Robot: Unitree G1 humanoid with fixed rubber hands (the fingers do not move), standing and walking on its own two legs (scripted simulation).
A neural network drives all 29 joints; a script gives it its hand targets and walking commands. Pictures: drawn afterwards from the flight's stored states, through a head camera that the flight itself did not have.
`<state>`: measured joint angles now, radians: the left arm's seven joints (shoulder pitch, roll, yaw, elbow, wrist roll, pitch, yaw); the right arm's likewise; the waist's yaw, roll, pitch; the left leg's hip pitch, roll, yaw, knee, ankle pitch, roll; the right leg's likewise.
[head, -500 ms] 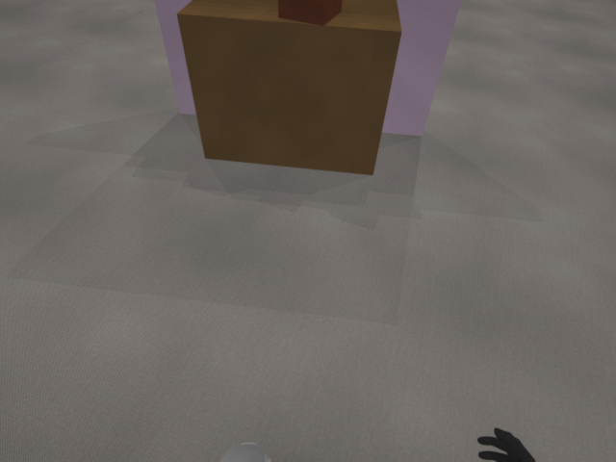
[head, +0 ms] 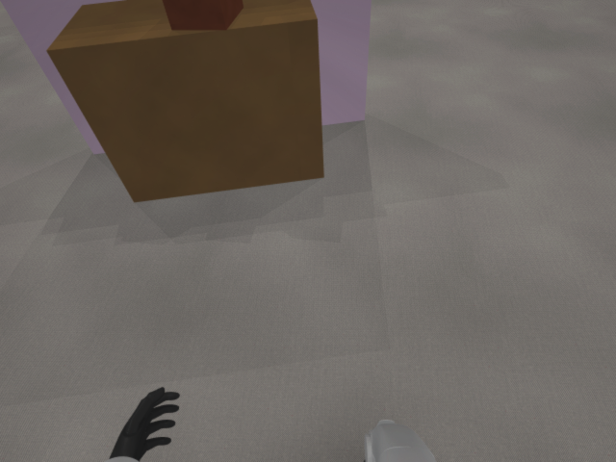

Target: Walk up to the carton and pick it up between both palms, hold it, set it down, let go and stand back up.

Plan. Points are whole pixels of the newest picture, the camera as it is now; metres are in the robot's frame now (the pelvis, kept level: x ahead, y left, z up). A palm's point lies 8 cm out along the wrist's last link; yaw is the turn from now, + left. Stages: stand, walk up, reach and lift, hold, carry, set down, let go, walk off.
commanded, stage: walk up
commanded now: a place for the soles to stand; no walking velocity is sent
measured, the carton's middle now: out of the picture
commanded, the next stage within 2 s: none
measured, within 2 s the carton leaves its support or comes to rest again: neither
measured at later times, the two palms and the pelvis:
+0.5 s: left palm (69, 383) +0.29 +0.39 -0.11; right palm (407, 328) +0.31 -0.15 -0.07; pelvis +0.23 +0.12 +0.01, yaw +2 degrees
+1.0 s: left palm (78, 268) +0.48 +0.42 -0.06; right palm (359, 215) +0.57 -0.11 -0.08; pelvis +0.44 +0.14 +0.02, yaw +5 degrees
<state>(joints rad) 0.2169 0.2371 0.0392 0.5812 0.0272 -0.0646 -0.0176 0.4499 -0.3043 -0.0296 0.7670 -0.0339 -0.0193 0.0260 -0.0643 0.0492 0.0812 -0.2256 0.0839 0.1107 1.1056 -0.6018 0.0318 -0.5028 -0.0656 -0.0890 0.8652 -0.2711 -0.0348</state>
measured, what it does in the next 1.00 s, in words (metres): walks ahead: left foot, then right foot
